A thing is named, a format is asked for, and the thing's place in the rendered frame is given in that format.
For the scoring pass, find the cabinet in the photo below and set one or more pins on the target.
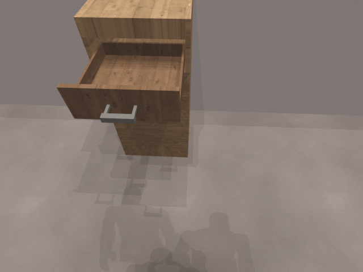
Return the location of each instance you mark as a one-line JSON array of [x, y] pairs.
[[154, 21]]

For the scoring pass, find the handle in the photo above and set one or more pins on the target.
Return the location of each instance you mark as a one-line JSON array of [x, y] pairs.
[[118, 118]]

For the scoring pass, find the drawer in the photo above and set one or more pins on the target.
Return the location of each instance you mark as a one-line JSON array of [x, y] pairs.
[[124, 74]]

